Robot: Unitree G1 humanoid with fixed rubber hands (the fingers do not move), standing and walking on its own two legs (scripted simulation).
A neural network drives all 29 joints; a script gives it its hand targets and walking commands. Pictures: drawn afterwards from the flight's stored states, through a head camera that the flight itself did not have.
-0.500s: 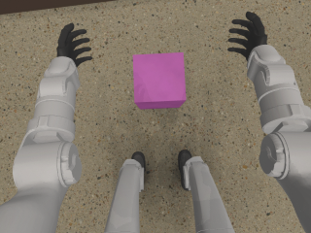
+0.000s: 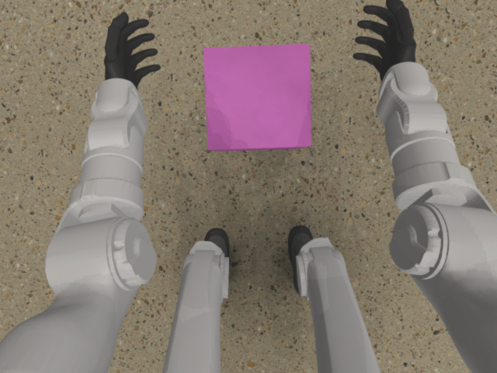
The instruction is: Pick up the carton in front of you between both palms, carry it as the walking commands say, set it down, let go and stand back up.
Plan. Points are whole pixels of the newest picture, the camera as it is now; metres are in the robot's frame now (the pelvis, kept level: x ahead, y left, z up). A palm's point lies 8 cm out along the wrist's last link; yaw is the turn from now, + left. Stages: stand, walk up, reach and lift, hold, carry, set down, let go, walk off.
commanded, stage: reach and lift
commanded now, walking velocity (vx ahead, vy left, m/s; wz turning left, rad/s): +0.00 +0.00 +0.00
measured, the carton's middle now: (256, 107) +0.51 +0.00 -0.47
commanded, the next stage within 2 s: none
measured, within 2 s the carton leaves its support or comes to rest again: leaves its support in 1.48 s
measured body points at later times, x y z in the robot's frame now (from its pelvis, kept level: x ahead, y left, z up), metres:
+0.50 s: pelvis -0.07 +0.00 -0.20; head +0.32 +0.00 +0.02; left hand +0.52 +0.19 -0.38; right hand +0.51 -0.19 -0.38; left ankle +0.04 +0.13 -0.56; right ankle +0.04 -0.13 -0.56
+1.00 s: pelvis -0.06 +0.00 -0.23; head +0.32 +0.00 +0.00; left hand +0.52 +0.17 -0.41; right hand +0.52 -0.17 -0.41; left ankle +0.04 +0.13 -0.56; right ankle +0.04 -0.13 -0.56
